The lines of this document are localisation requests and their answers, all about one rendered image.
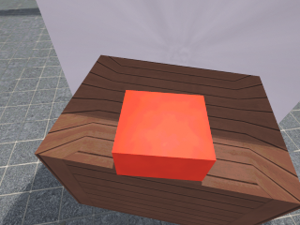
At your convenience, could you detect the pedestal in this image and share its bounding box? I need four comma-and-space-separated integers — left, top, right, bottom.
35, 55, 300, 225

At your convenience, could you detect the carton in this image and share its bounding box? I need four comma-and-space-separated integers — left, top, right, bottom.
112, 90, 217, 181

